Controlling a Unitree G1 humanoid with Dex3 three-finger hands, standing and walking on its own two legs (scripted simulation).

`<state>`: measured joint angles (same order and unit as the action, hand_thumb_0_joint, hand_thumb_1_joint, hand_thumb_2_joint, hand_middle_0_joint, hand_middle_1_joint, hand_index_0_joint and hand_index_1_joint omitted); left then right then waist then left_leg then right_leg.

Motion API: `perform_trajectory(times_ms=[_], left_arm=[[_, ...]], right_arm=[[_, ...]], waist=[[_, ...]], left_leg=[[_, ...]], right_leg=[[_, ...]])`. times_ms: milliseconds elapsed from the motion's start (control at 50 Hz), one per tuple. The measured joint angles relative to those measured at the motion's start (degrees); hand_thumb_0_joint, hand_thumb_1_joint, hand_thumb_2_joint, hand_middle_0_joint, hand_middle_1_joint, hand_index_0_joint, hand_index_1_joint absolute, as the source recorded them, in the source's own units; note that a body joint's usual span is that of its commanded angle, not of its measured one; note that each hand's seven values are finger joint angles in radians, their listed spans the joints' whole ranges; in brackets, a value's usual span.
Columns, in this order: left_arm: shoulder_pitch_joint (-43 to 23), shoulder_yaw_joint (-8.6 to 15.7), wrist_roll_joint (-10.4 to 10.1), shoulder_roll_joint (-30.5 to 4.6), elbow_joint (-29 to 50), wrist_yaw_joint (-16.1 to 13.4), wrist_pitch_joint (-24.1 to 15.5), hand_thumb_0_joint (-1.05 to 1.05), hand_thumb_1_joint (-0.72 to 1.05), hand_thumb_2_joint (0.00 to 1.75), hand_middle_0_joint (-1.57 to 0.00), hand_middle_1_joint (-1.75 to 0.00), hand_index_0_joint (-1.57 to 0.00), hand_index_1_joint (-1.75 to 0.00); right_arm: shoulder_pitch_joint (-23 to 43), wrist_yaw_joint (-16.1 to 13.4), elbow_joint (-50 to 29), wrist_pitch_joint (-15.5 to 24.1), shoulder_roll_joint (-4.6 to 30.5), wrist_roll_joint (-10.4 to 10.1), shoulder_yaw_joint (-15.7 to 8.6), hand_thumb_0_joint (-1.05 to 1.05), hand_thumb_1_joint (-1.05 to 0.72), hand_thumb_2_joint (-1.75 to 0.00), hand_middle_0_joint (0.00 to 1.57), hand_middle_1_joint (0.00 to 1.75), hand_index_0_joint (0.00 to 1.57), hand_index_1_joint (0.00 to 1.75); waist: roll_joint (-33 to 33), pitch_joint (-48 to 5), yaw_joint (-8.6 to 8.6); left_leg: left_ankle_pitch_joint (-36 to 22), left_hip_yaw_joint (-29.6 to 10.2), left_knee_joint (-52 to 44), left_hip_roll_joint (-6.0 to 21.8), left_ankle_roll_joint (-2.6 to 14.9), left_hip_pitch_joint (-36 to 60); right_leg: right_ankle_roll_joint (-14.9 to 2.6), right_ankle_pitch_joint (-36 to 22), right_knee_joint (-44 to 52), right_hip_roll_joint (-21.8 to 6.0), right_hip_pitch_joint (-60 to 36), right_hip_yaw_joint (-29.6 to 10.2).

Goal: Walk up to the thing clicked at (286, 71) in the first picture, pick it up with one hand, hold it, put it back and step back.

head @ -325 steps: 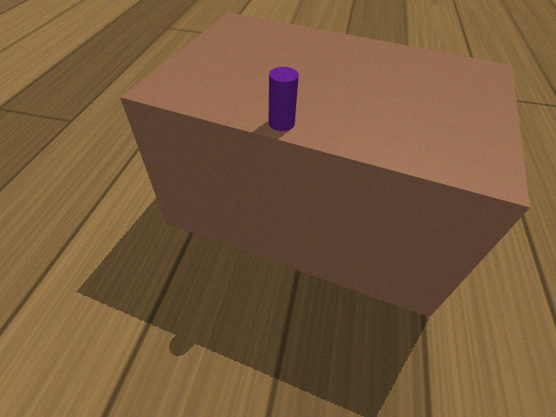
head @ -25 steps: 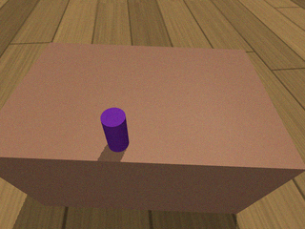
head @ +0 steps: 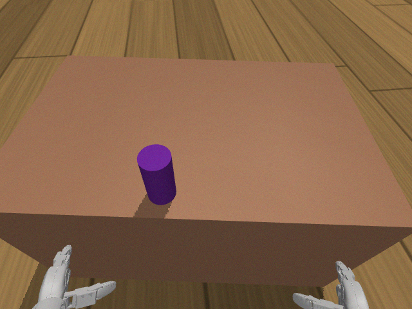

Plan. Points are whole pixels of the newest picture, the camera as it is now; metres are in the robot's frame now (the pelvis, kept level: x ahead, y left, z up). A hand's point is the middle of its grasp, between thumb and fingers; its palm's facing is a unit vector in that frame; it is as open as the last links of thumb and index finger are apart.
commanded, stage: rise first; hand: left
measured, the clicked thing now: (158, 176) +0.42 +0.13 -0.05
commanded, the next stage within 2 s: go down in 1.10 s
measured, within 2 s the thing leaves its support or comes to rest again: neither
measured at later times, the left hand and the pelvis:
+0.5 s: hand (75, 270) +0.19 +0.25 -0.02, palm faces +0.26 -0.91 -0.31, open 17.5 cm; pelvis +0.02 +0.00 +0.00, yaw +0 degrees
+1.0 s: hand (59, 275) +0.18 +0.25 +0.02, palm faces +0.29 -0.89 -0.35, open 17.5 cm; pelvis +0.00 +0.00 +0.00, yaw +1 degrees
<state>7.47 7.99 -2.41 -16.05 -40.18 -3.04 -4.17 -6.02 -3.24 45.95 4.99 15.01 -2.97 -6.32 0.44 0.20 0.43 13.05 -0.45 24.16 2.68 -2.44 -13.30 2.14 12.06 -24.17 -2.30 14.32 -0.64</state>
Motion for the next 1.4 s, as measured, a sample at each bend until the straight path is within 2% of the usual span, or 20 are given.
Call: perform_trajectory(times_ms=[100,200,360,520,760,1040,1260,1340,1400], left_arm=[[5.05,0.12,-0.08,-0.10,6.79,-0.42,0.97,0.01,-0.06,0.18,-0.07,-0.06,-0.07,-0.05],[8.21,-0.18,0.25,0.60,14.35,-1.09,0.77,0.00,-0.30,0.11,-0.06,-0.05,-0.05,-0.05],[11.55,0.58,0.44,0.96,23.12,-1.03,-0.33,0.00,-0.49,0.07,-0.06,-0.05,-0.04,-0.06],[14.61,1.67,0.07,0.83,29.08,0.10,-0.39,0.00,-0.53,0.06,-0.06,-0.04,-0.04,-0.05],[16.60,2.51,0.30,0.77,34.75,0.60,-2.13,-0.01,-0.55,0.06,-0.06,-0.04,-0.04,-0.05],[17.58,4.05,0.35,0.24,37.66,0.97,-4.78,-0.01,-0.54,0.06,-0.06,-0.03,-0.03,-0.05],[18.44,3.66,0.21,0.75,39.18,1.79,-7.19,-0.01,-0.54,0.06,-0.06,-0.03,-0.04,-0.05],[16.75,5.11,-0.59,2.28,38.03,3.14,-9.18,-0.01,-0.57,0.04,-0.07,-0.04,-0.05,-0.05],[13.91,6.45,-0.43,1.78,35.51,4.12,-10.06,-0.01,-0.58,0.03,-0.07,-0.05,-0.06,-0.05]], right_arm=[[-4.58,-0.09,-4.81,-1.24,-1.21,0.17,0.86,0.00,0.06,-0.19,0.06,0.06,0.06,0.07],[-6.55,-0.63,-9.17,-0.76,-1.86,0.76,1.29,0.00,0.28,-0.11,0.06,0.05,0.06,0.06],[-9.07,-0.53,-16.20,-0.20,-2.37,1.29,1.72,-0.01,0.46,-0.06,0.06,0.05,0.06,0.06],[-10.85,0.33,-17.69,-0.35,-2.36,1.23,0.57,-0.01,0.52,-0.04,0.06,0.05,0.06,0.06],[-9.97,0.25,-16.17,-0.53,-2.10,1.90,-1.00,-0.01,0.54,-0.04,0.06,0.05,0.06,0.06],[-9.27,0.29,-14.35,0.74,-2.09,1.95,-1.53,-0.01,0.55,-0.04,0.05,0.05,0.06,0.06],[-8.81,0.64,-12.57,1.66,-2.38,2.02,-1.65,-0.01,0.56,-0.05,0.05,0.05,0.06,0.06],[-7.72,1.25,-10.31,1.96,-2.33,2.69,-1.87,-0.01,0.54,-0.05,0.05,0.05,0.06,0.06],[-6.53,1.34,-8.60,1.64,-2.20,2.92,-2.25,-0.01,0.53,-0.05,0.05,0.05,0.06,0.06]], waist=[[0.10,-0.49,0.32],[0.38,0.71,0.58],[0.21,0.73,0.68],[0.40,1.05,0.80],[1.34,2.57,0.88],[1.10,2.86,1.33],[1.27,2.98,1.24],[1.14,2.28,1.47],[1.03,1.98,1.47]], left_leg=[[0.75,0.01,-0.10,-0.19,0.11,1.49],[1.14,0.03,-0.04,-0.32,0.22,2.67],[1.67,-0.11,-0.25,-0.23,0.15,4.81],[1.90,-0.33,-0.26,-0.14,0.08,6.06],[1.13,-0.51,-0.46,-0.19,0.04,6.51],[0.29,-0.95,-0.46,-0.24,-0.09,6.54],[-0.04,-0.89,-0.08,-0.38,0.00,5.48],[1.03,-1.21,2.58,-0.38,0.02,3.03],[1.68,-1.52,4.28,-0.50,0.04,1.44]], right_leg=[[0.12,0.86,-0.05,-0.22,-1.45,0.06],[0.24,1.18,0.03,-0.36,-2.72,0.07],[0.22,1.69,0.38,-0.31,-4.99,0.30],[0.14,1.95,0.49,-0.24,-6.38,0.56],[0.05,1.44,0.33,-0.27,-6.74,0.70],[-0.13,0.90,0.04,-0.31,-6.82,1.10],[-0.05,0.64,-0.47,-0.44,-5.69,0.98],[0.03,1.47,-2.52,-0.42,-3.62,1.18],[0.07,2.10,-4.03,-0.54,-2.25,1.40]])
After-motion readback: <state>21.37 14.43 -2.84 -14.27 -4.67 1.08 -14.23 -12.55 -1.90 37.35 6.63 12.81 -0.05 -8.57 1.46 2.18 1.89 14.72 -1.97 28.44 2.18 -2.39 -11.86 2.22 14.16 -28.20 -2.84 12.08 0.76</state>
